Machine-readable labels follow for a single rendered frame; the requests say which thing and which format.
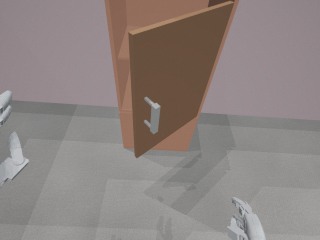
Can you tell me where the handle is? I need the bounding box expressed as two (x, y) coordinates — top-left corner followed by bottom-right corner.
(144, 96), (161, 134)

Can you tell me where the robot right hand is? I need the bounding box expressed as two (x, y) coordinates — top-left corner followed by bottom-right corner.
(227, 197), (266, 240)

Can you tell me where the cupboard door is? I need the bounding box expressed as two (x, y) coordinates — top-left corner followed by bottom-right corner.
(128, 1), (234, 158)

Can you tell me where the robot left hand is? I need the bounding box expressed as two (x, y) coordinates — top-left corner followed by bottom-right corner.
(0, 90), (29, 187)

